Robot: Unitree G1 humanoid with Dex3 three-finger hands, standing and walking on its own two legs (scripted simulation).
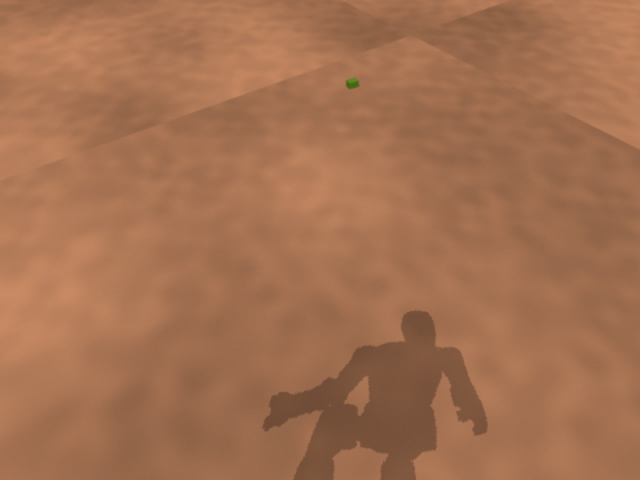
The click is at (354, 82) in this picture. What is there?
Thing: small brick
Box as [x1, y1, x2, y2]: [346, 78, 358, 88]
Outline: 355,78 346,80 346,85 349,88 358,86 358,81
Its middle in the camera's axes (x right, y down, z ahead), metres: +0.20 -0.98 +2.40
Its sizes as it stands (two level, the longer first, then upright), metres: 0.063 0.045 0.039
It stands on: the floor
